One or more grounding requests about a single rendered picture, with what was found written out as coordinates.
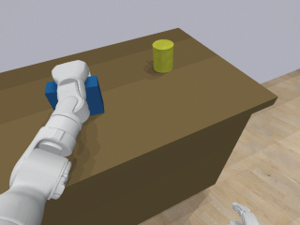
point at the sponge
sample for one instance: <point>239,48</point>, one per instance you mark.
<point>93,95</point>

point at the robot right hand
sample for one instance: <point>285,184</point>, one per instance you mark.
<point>247,217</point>

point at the robot left hand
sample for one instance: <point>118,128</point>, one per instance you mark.
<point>75,68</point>

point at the robot left forearm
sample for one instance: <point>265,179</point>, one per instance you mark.
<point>60,133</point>

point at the table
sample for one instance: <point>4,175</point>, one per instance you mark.
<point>162,138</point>

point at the robot left upper arm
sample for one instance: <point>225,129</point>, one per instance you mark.
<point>42,177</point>

